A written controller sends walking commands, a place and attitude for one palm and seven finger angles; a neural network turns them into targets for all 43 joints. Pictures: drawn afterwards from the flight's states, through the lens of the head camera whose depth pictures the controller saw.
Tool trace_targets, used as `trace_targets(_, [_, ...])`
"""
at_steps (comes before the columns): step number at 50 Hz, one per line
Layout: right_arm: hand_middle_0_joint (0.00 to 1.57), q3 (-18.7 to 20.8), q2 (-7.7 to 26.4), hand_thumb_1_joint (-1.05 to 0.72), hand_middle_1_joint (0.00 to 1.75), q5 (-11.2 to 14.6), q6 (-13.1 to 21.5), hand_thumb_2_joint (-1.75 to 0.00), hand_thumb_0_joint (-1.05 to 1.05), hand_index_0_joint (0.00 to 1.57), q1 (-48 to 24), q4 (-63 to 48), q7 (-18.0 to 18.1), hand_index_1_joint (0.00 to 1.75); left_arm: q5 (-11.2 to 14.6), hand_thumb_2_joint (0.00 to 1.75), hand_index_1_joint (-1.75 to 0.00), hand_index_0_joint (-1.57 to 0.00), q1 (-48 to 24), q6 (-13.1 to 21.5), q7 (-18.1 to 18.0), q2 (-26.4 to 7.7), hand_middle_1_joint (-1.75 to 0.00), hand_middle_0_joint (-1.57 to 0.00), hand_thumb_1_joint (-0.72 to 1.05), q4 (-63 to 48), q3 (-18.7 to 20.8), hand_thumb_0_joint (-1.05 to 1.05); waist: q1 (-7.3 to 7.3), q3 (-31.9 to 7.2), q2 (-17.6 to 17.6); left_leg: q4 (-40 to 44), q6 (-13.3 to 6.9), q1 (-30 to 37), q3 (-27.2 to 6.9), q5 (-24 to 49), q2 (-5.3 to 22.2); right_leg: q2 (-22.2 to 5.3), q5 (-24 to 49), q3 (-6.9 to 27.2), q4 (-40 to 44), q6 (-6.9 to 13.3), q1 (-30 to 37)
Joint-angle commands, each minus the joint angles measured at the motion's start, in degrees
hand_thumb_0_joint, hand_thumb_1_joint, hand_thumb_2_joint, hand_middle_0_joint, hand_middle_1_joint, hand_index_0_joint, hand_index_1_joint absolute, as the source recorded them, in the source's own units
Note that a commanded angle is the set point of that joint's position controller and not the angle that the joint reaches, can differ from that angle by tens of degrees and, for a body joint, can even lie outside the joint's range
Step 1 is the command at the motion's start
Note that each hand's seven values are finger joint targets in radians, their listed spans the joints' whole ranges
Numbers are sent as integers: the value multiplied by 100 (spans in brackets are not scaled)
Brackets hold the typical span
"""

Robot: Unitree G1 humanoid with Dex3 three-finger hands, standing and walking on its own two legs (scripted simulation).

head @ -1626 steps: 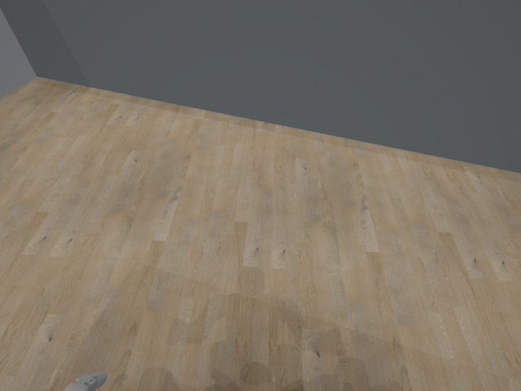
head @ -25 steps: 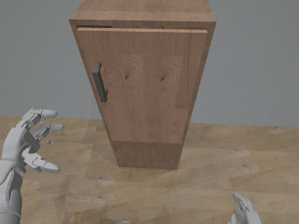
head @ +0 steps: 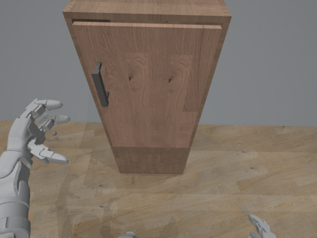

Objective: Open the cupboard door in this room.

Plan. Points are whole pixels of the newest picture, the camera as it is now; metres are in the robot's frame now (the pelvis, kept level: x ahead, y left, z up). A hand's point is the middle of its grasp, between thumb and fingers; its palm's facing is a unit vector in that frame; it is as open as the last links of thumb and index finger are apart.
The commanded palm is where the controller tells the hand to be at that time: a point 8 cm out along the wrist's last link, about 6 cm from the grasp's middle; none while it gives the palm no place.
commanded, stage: move the hooked fingers beside the handle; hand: left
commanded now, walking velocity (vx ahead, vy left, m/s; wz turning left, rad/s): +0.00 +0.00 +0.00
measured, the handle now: (102, 85) +0.52 +0.19 +0.07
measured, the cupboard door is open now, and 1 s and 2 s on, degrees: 0 0 0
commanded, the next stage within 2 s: slide the fingers in behind the handle in 1.92 s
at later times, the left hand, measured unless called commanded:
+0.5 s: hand (66, 115) +0.40 +0.26 +0.08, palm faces +0.04 -1.00 -0.01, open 14.0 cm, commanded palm +0.38 +0.30 +0.08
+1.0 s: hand (78, 94) +0.47 +0.25 +0.08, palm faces +0.04 -1.00 -0.01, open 14.0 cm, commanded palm +0.45 +0.29 +0.07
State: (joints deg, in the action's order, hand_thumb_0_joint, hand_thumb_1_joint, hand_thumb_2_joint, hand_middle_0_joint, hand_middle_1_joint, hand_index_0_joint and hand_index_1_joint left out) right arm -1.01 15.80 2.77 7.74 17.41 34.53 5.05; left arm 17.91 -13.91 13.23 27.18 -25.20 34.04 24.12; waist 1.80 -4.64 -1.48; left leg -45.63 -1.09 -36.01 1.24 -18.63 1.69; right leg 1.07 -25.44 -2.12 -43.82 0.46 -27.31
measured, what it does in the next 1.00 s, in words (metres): stands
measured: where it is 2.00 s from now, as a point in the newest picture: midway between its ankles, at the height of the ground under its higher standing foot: outside the picture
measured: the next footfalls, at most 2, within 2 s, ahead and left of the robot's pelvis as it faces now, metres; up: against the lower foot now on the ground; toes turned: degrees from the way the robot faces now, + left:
none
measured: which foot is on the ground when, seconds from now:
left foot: down 0.00-1.00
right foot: down 0.00-1.00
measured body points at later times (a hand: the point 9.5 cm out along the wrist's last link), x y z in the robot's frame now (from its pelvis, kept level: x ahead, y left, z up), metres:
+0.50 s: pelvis -0.01 +0.01 -0.01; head +0.05 +0.02 +0.44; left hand +0.39 +0.31 +0.08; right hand +0.08 -0.25 -0.11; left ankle +0.04 +0.11 -0.71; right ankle -0.04 -0.12 -0.71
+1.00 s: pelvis -0.01 +0.00 -0.02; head +0.09 +0.02 +0.42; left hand +0.46 +0.30 +0.09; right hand +0.01 -0.28 -0.13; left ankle +0.04 +0.11 -0.71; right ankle -0.04 -0.12 -0.71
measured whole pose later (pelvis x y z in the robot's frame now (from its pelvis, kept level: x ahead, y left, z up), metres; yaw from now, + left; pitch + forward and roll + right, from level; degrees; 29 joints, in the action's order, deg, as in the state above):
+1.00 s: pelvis -0.01 +0.00 -0.02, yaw -2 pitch +16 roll -3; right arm -1.4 15.9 1.5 -1.8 22.1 36.7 3.2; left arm 8.4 -46.2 19.1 22.4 -35.3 66.3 26.7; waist 7.7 -5.3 -0.9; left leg -53.3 -0.9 -49.1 0.7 -20.8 3.5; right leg 2.7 -27.1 -2.2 -50.8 0.8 -40.2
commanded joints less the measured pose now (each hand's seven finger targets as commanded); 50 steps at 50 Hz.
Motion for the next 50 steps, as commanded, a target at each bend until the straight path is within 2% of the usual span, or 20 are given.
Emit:
trace_targets(1, [20, 325, 851, -90, 30, 16, 189, -90, 0, 20, -12, -710, 31, 30, 84, 30, -120, -30, -1555, 422, -192, -1401, -120, -30, -50, -1199, 324, 0, -7, -1560, -272, 427, -115, 1876, -287, 1569, -105, 151, 2014, -19, 532, 26, -367])
trace_targets(4, [20, 303, 894, -90, 30, 15, 102, -90, 0, 20, 23, -650, 59, 30, 25, 30, -120, -30, -2088, 428, -270, -1422, -120, -30, -50, -913, 254, 0, 93, -1296, -97, 454, -120, 1651, -326, 1204, -109, 155, 1676, -6, 568, 39, -491])
trace_targets(6, [20, 310, 906, -90, 30, 9, 61, -90, 0, 20, 55, -599, 72, 30, -54, 30, -120, -30, -2341, 442, -298, -1559, -120, -30, -50, -759, 316, 0, 99, -1380, -286, 472, -93, 1697, -351, 1103, -93, 140, 1517, -10, 555, 46, -576])
trace_targets(10, [20, 331, 884, -90, 30, -29, 45, -90, 0, 20, 121, -575, 48, 30, -218, 30, -120, -30, -2900, 627, -408, -1339, -120, -30, -50, -1125, -29, 0, 146, -1982, -801, 434, -35, 2385, -527, 1362, -24, 153, 1360, -57, 472, 102, -825])
trace_targets(13, [20, 323, 887, -90, 30, -46, -1, -90, 0, 20, 158, -512, 24, 30, -214, 30, -120, -30, -2819, 637, -510, -1280, -120, -30, -50, -860, -18, 0, 137, -1966, -632, 446, -10, 2380, -584, 1391, -1, 162, 1346, -89, 481, 100, -861])
trace_targets(16, [20, 286, 917, -90, 30, -27, -114, -90, 0, 20, 203, -437, 26, 30, -250, 30, -120, -30, -3067, 467, -572, -1373, -120, -30, -50, -44, 56, 0, 196, -1446, -252, 479, -35, 1828, -540, 952, -16, 158, 1160, -92, 512, 76, -938])
trace_targets(18, [20, 262, 953, -90, 30, -27, -182, -90, 0, 20, 252, -421, 28, 30, -333, 30, -120, -30, -3351, 383, -607, -1518, -120, -30, -50, 384, 94, 0, 211, -1232, -154, 495, -54, 1528, -517, 785, -36, 134, 1078, -82, 512, 72, -955])
trace_targets(19, [20, 275, 979, -90, 30, -41, -216, -90, 0, 20, 307, -428, 26, 30, -376, 30, -120, -30, -3454, 405, -623, -1711, -120, -30, -50, 462, 227, 0, 172, -1342, -16, 433, -74, 1477, -496, 873, -52, 142, 1174, -56, 476, 86, -827])
trace_targets(22, [20, 288, 961, -90, 30, -69, -281, -90, 0, 20, 364, -496, -20, 30, -481, 30, -120, -30, -3625, 607, -623, -1868, -120, -30, -50, 372, 291, 0, 115, -1816, -430, 341, -38, 1730, -460, 1139, -48, 141, 1313, -16, 381, 99, -828])
trace_targets(24, [20, 307, 929, -90, 30, -86, -302, -90, 0, 20, 413, -480, -51, 30, -474, 30, -120, -30, -4010, 816, -606, -1608, -120, -30, -50, 144, 40, 0, 237, -2053, -560, 225, -42, 2016, -496, 1329, -17, 182, 1373, -16, 324, 109, -979])
trace_targets(25, [20, 318, 958, -90, 30, -85, -317, -90, 0, 20, 443, -436, -49, 30, -488, 30, -120, -30, -4153, 892, -601, -1769, -120, -30, -50, 196, 135, 0, 262, -2099, -596, 209, -28, 2035, -520, 1263, 12, 196, 1299, -13, 318, 100, -1072])
trace_targets(27, [20, 320, 977, -90, 30, -74, -361, -90, 0, 20, 509, -324, -39, 30, -468, 30, -120, -30, -4443, 967, -558, -1785, -120, -30, -50, 514, 118, 0, 371, -1933, -459, 176, -51, 1887, -519, 1072, 17, 209, 1188, -3, 342, 91, -1175])
trace_targets(31, [20, 308, 990, -90, 30, -61, -448, -90, 0, 20, 614, -250, -30, 30, -498, 30, -120, -30, -4635, 856, -447, -1701, -120, -30, -50, 1166, -23, 0, 424, -1840, -457, 111, -86, 1647, -468, 977, -23, 191, 1196, 17, 323, 74, -1255])
trace_targets(32, [20, 318, 1024, -90, 30, -66, -484, -90, 0, 20, 661, -202, -26, 30, -545, 30, -120, -30, -4732, 835, -452, -1895, -120, -30, -50, 1321, 78, 0, 410, -1809, -441, 112, -79, 1564, -495, 923, -7, 185, 1130, 11, 305, 79, -1299])
trace_targets(36, [20, 309, 1018, -90, 30, -93, -576, -90, 0, 20, 764, -196, -52, 30, -635, 30, -120, -30, -5043, 838, -493, -2006, -120, -30, -50, 1478, 69, 0, 452, -1988, -557, -15, -103, 1503, -448, 1100, -15, 190, 1291, 43, 211, 61, -1350])
trace_targets(39, [20, 321, 1047, -90, 30, -116, -647, -90, 0, 20, 871, -189, -63, 30, -636, 30, -120, -30, -5216, 986, -572, -2492, -120, -30, -50, 1499, 476, 0, 403, -2247, -362, -145, -127, 1359, -431, 1273, -16, 218, 1505, 87, 117, 67, -1112])
trace_targets(40, [20, 318, 1039, -90, 30, -107, -663, -90, 0, 20, 881, -211, -72, 30, -678, 30, -120, -30, -5247, 1015, -567, -2477, -120, -30, -50, 1553, 435, 0, 418, -2337, -518, -166, -117, 1391, -406, 1304, -13, 222, 1538, 109, 86, 48, -1169])
trace_targets(44, [20, 310, 1053, -90, 30, -122, -753, -90, 0, 20, 1003, -156, -76, 30, -757, 30, -120, -30, -5541, 1039, -584, -2715, -120, -30, -50, 1882, 545, 0, 517, -2261, -315, -310, -165, 1031, -351, 1224, -19, 242, 1597, 172, 47, 16, -1107])
trace_targets(47, [20, 325, 1050, -90, 30, -110, -828, -90, 0, 20, 1062, -179, -89, 30, -835, 30, -120, -30, -5415, 974, -491, -2678, -120, -30, -50, 2005, 450, 0, 517, -2419, -660, -364, -148, 1139, -296, 1382, -14, 237, 1760, 186, 17, 7, -1208])
trace_targets(50, [20, 313, 1079, -90, 30, -109, -898, -90, 0, 20, 1158, -165, -94, 30, -838, 30, -120, -30, -5548, 894, -406, -2761, -120, -30, -50, 2255, 452, 0, 595, -2303, -512, -435, -162, 1018, -314, 1450, 13, 270, 1818, 162, -18, 6, -1312])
